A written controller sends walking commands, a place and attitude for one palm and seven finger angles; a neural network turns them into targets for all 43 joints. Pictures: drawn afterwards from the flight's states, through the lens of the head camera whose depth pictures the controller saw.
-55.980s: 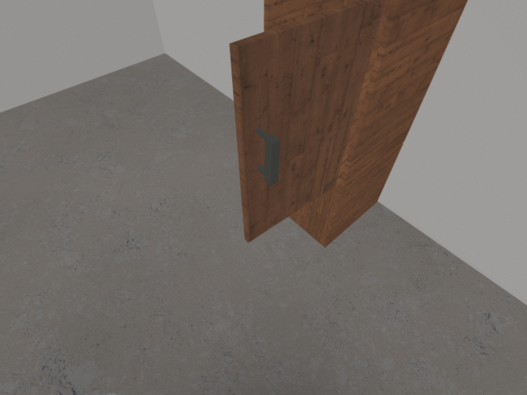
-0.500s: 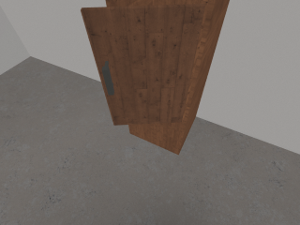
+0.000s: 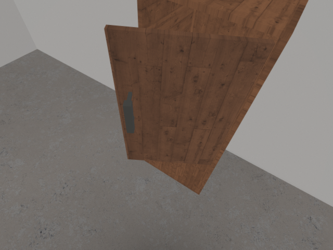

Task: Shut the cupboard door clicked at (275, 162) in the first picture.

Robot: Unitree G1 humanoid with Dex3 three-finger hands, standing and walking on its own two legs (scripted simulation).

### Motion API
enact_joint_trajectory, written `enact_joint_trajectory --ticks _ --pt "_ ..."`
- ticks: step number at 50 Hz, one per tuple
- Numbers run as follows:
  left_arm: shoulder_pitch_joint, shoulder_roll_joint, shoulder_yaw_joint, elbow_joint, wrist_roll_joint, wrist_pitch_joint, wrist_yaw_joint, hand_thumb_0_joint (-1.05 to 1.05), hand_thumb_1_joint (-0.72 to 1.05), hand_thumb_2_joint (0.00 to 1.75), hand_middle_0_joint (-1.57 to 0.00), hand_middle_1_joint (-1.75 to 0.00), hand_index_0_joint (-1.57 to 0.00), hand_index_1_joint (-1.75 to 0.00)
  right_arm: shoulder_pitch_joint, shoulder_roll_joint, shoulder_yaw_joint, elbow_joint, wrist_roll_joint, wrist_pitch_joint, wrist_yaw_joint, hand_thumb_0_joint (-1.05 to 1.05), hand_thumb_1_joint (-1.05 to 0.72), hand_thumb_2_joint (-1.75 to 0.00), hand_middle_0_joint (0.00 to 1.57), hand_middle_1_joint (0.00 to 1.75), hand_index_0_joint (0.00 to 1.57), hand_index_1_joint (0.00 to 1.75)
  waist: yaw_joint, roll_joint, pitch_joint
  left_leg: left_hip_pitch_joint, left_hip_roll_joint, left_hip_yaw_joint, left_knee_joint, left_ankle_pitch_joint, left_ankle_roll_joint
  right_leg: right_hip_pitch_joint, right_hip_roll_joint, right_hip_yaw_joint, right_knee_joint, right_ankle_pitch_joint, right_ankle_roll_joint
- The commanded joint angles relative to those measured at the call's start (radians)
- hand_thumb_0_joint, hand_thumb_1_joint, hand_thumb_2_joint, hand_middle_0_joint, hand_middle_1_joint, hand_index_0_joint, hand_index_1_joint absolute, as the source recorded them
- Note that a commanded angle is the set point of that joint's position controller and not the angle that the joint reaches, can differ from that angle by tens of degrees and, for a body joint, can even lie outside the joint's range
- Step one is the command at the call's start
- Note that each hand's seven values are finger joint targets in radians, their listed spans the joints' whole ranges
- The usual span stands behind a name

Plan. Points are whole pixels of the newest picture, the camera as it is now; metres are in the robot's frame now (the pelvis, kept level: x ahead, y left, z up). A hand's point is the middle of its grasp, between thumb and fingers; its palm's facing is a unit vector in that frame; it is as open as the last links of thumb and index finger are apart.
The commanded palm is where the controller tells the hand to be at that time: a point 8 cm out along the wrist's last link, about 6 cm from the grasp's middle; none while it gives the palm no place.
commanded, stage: come to a stop and stand still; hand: left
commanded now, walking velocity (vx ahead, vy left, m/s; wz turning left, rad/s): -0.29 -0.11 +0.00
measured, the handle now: (130, 112) +0.48 +0.15 +0.00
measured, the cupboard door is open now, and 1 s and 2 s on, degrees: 30 30 30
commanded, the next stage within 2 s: look again from close up in 1.08 s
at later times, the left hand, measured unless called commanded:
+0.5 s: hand out of the picture +0.09 +0.14 -0.16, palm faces +0.05 -0.97 -0.24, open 7.4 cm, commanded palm none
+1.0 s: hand out of the picture +0.00 +0.21 -0.16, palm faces -0.01 -0.96 -0.28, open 7.4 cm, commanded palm none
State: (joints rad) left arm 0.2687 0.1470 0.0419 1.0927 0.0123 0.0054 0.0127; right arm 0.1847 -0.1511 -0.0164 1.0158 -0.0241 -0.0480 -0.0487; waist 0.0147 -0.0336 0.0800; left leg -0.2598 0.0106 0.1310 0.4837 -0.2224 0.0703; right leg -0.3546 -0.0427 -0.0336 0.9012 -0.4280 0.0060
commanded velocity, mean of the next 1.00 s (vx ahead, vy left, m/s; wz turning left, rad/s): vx -0.05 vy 0.04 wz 0.00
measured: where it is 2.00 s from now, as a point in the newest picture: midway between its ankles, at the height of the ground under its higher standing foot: outside the picture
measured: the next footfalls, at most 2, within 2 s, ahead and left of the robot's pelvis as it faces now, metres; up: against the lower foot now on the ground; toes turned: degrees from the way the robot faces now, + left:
right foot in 0.22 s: +0.08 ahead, -0.16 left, +0.00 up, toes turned -1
left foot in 0.60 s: +0.02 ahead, +0.09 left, +0.00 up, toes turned -1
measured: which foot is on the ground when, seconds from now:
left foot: down 0.00-0.24, up 0.26-0.58, down 0.60-1.00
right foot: up 0.00-0.20, down 0.22-1.00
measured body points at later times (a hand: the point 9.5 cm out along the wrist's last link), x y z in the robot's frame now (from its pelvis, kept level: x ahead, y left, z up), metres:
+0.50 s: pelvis +0.02 -0.05 +0.00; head +0.07 -0.06 +0.45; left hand +0.08 +0.19 -0.14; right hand +0.09 -0.30 -0.16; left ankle -0.03 +0.07 -0.69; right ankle +0.03 -0.17 -0.74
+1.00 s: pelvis +0.00 +0.01 +0.00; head +0.01 -0.01 +0.44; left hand +0.00 +0.26 -0.14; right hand +0.04 -0.22 -0.16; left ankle -0.02 +0.08 -0.74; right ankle +0.04 -0.16 -0.74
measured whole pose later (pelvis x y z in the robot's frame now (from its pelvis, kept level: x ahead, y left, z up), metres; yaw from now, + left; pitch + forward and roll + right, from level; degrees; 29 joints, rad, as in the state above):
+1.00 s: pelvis +0.00 +0.01 +0.00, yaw -2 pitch -1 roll +1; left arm 0.32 0.19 0.00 1.02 0.02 0.02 0.02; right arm 0.27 -0.21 -0.01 0.94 -0.02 0.00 -0.01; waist 0.02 0.04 0.03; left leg -0.17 -0.06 0.13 0.48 -0.30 0.08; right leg -0.30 -0.10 0.06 0.52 -0.21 0.03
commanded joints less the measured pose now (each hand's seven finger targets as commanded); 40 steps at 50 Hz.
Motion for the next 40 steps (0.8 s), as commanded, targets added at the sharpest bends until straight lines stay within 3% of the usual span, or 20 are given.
enact_joint_trajectory --ticks 1,6,9,10,11,12,13,14,15,18,24,27,28,29,31,32,33,36,38,40 --pt "0.086 0.064 0.013 -0.042 0.004 0.023 0.010 0.00 0.90 0.90 -0.20 -0.30 -0.20 -0.30 0.057 -0.155 -0.026 -0.009 0.004 0.022 -0.014 0.00 -0.90 -0.90 0.20 0.30 0.20 0.30 -0.008 0.118 -0.131 0.117 0.302 -0.177 -0.129 0.694 0.087 0.048 -0.009 0.004 -0.125 0.041 0.015" --pt "0.050 0.090 0.033 -0.093 0.016 0.042 0.008 0.00 0.90 0.90 -0.20 -0.30 -0.20 -0.30 0.030 -0.189 -0.058 -0.015 -0.001 0.054 -0.009 0.00 -0.90 -0.90 0.20 0.30 0.20 0.30 -0.005 0.193 -0.066 0.055 0.302 -0.181 -0.101 0.592 0.091 0.044 0.015 -0.012 -0.164 0.079 0.000" --pt "0.076 0.107 0.039 -0.107 0.014 0.034 0.010 0.00 0.90 0.90 -0.20 -0.30 -0.20 -0.30 0.004 -0.199 -0.072 -0.029 0.002 0.066 -0.002 0.00 -0.90 -0.90 0.20 0.30 0.20 0.30 0.021 0.188 -0.091 0.034 0.261 -0.159 -0.022 0.495 0.042 0.138 0.008 -0.007 -0.332 0.267 -0.010" --pt "0.083 0.132 0.041 -0.110 0.018 0.023 0.012 0.00 0.90 0.90 -0.20 -0.30 -0.20 -0.30 0.006 -0.182 -0.072 -0.033 0.007 0.070 0.003 0.00 -0.90 -0.90 0.20 0.30 0.20 0.30 0.024 0.111 -0.115 0.028 0.195 -0.120 0.049 0.365 -0.004 0.169 -0.028 0.045 -0.426 0.463 -0.022" --pt "0.071 0.195 0.046 -0.121 0.028 0.009 0.018 0.00 0.90 0.90 -0.20 -0.30 -0.20 -0.30 0.032 -0.131 -0.069 -0.044 0.017 0.074 0.010 0.00 -0.90 -0.90 0.20 0.30 0.20 0.30 0.012 -0.085 -0.123 -0.039 0.078 -0.048 0.182 0.109 -0.065 0.196 -0.172 0.225 -0.483 0.718 -0.081" --pt "0.049 0.241 0.048 -0.121 0.025 0.001 0.018 0.00 0.90 0.90 -0.20 -0.30 -0.20 -0.30 0.052 -0.091 -0.059 -0.052 0.020 0.083 0.018 0.00 -0.90 -0.90 0.20 0.30 0.20 0.30 0.004 -0.199 -0.127 -0.087 -0.019 -0.034 0.343 -0.321 -0.094 0.191 -0.335 0.314 -0.542 0.911 -0.186" --pt "0.032 0.249 0.043 -0.130 0.021 -0.001 0.019 0.00 0.90 0.90 -0.20 -0.30 -0.20 -0.30 0.053 -0.095 -0.059 -0.049 0.021 0.097 0.019 0.00 -0.90 -0.90 0.20 0.30 0.20 0.30 0.010 -0.143 -0.131 -0.078 -0.012 -0.112 0.480 -0.402 -0.087 0.149 -0.365 0.297 -0.556 0.874 -0.240" --pt "0.000 0.228 0.041 -0.138 0.021 -0.001 0.026 0.00 0.90 0.90 -0.20 -0.30 -0.20 -0.30 0.027 -0.082 -0.055 -0.052 0.016 0.104 0.019 0.00 -0.90 -0.90 0.20 0.30 0.20 0.30 0.001 -0.117 -0.115 -0.134 -0.011 -0.148 0.560 -0.382 -0.087 0.160 -0.326 0.278 -0.537 0.896 -0.244" --pt "-0.017 0.218 0.042 -0.140 0.020 -0.001 0.030 0.00 0.90 0.90 -0.20 -0.30 -0.20 -0.30 0.021 -0.093 -0.054 -0.047 0.014 0.104 0.018 0.00 -0.90 -0.90 0.20 0.30 0.20 0.30 -0.002 -0.150 -0.120 -0.187 -0.009 -0.157 0.612 -0.355 -0.095 0.211 -0.301 0.264 -0.503 0.968 -0.237" --pt "-0.023 0.212 0.042 -0.152 0.015 -0.002 0.036 0.00 0.90 0.90 -0.20 -0.30 -0.20 -0.30 0.014 -0.117 -0.052 -0.052 0.017 0.099 0.027 0.00 -0.90 -0.90 0.20 0.30 0.20 0.30 0.007 -0.156 -0.151 -0.217 -0.003 -0.159 0.604 -0.288 -0.118 0.292 -0.277 0.192 -0.489 0.983 -0.213" --pt "0.001 0.235 0.054 -0.150 0.022 -0.001 0.037 0.00 0.90 0.90 -0.20 -0.30 -0.20 -0.30 -0.014 -0.101 -0.038 -0.071 0.019 0.085 0.036 0.00 -0.90 -0.90 0.20 0.30 0.20 0.30 0.037 -0.159 -0.171 -0.131 -0.005 -0.119 0.282 -0.269 -0.126 0.337 -0.274 0.206 -0.490 0.876 -0.208" --pt "-0.044 0.227 0.051 -0.143 0.014 0.003 0.032 0.00 0.90 0.90 -0.20 -0.30 -0.20 -0.30 0.079 -0.090 -0.032 -0.036 0.019 0.075 0.034 0.00 -0.90 -0.90 0.20 0.30 0.20 0.30 -0.013 -0.138 -0.168 0.065 -0.014 -0.086 -0.023 -0.050 -0.117 0.230 -0.219 0.167 -0.454 0.667 -0.137" --pt "0.007 0.237 0.029 -0.149 0.005 -0.021 0.077 0.00 0.90 0.90 -0.20 -0.30 -0.20 -0.30 0.070 -0.157 -0.051 -0.111 0.026 0.045 0.031 0.00 -0.90 -0.90 0.20 0.30 0.20 0.30 -0.040 0.069 -0.313 0.086 0.001 -0.046 -0.004 -0.003 -0.116 0.344 -0.202 0.183 -0.308 0.988 -0.093" --pt "-0.007 0.235 0.020 -0.189 0.002 -0.013 0.068 0.00 0.90 0.90 -0.20 -0.30 -0.20 -0.30 0.077 -0.133 -0.051 -0.141 0.018 0.042 0.030 0.00 -0.90 -0.90 0.20 0.30 0.20 0.30 -0.034 0.124 -0.310 0.082 0.032 -0.090 -0.056 0.042 -0.079 0.293 -0.157 0.121 -0.247 0.727 -0.077" --pt "-0.030 0.156 0.000 -0.181 0.003 0.006 0.051 0.00 0.90 0.90 -0.20 -0.30 -0.20 -0.30 0.041 -0.167 -0.041 -0.162 0.000 0.046 0.032 0.00 -0.90 -0.90 0.20 0.30 0.20 0.30 -0.011 0.266 -0.182 0.053 0.158 -0.173 -0.049 0.217 -0.027 0.112 -0.050 0.010 -0.293 0.238 -0.036" --pt "-0.023 0.142 -0.001 -0.188 0.006 0.007 0.045 0.00 0.90 0.90 -0.20 -0.30 -0.20 -0.30 0.038 -0.170 -0.038 -0.176 -0.004 0.051 0.029 0.00 -0.90 -0.90 0.20 0.30 0.20 0.30 -0.002 0.203 -0.098 -0.005 0.170 -0.182 -0.059 0.213 -0.007 0.083 -0.023 -0.007 -0.310 0.167 -0.030" --pt "-0.048 0.139 -0.008 -0.184 0.015 0.019 0.039 0.00 0.90 0.90 -0.20 -0.30 -0.20 -0.30 0.033 -0.166 -0.034 -0.182 -0.001 0.048 0.030 0.00 -0.90 -0.90 0.20 0.30 0.20 0.30 -0.012 0.291 -0.010 -0.069 0.163 -0.228 -0.131 0.185 -0.009 0.069 -0.005 -0.026 -0.286 0.085 -0.019" --pt "-0.004 0.133 -0.018 -0.167 0.019 0.023 0.020 0.00 0.90 0.90 -0.20 -0.30 -0.20 -0.30 0.010 -0.168 -0.025 -0.200 0.001 0.044 0.029 0.00 -0.90 -0.90 0.20 0.30 0.20 0.30 0.012 0.175 0.101 -0.174 0.146 -0.236 -0.201 -0.059 0.003 0.069 0.000 -0.006 -0.300 0.111 -0.023" --pt "0.027 0.130 -0.023 -0.156 0.016 0.015 0.015 0.00 0.90 0.90 -0.20 -0.30 -0.20 -0.30 0.025 -0.176 -0.023 -0.197 0.004 0.041 0.033 0.00 -0.90 -0.90 0.20 0.30 0.20 0.30 0.010 0.063 0.053 -0.124 0.122 -0.222 -0.198 -0.169 -0.007 0.079 -0.005 0.030 -0.358 0.157 -0.025" --pt "0.027 0.140 -0.027 -0.155 0.013 0.009 0.014 0.00 0.90 0.90 -0.20 -0.30 -0.20 -0.30 0.049 -0.178 -0.021 -0.186 0.007 0.036 0.035 0.00 -0.90 -0.90 0.20 0.30 0.20 0.30 -0.001 0.052 0.037 -0.098 0.110 -0.229 -0.222 -0.247 -0.012 0.073 -0.011 0.058 -0.388 0.152 -0.028"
